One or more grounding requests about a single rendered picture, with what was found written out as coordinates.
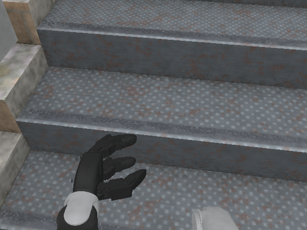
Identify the left robot hand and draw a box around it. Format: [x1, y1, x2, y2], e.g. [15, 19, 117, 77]
[71, 134, 147, 201]

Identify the robot right thigh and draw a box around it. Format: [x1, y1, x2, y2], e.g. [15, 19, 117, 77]
[192, 206, 239, 230]

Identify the robot left forearm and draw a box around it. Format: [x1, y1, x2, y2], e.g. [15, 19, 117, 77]
[57, 191, 100, 230]

